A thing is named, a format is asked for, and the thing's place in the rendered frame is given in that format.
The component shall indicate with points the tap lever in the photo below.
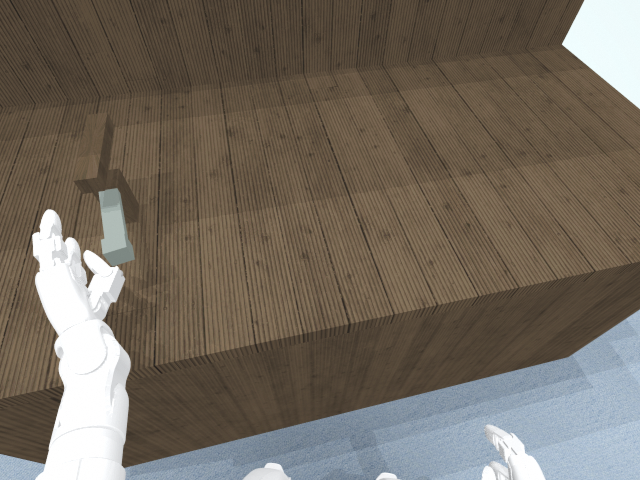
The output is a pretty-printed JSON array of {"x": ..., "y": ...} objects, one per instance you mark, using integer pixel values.
[{"x": 116, "y": 247}]

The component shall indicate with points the robot left shin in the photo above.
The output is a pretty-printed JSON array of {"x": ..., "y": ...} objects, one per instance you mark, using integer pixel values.
[{"x": 274, "y": 466}]

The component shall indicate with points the left robot forearm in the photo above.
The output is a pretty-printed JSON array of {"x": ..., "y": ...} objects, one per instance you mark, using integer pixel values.
[{"x": 90, "y": 428}]

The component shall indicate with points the robot left hand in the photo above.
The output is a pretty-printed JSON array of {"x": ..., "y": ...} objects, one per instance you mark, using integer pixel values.
[{"x": 61, "y": 280}]

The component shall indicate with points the robot right hand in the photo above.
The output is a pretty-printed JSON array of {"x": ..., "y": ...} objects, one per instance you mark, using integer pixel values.
[{"x": 511, "y": 449}]

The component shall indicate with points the counter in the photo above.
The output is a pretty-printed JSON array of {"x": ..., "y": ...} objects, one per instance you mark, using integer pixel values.
[{"x": 333, "y": 204}]

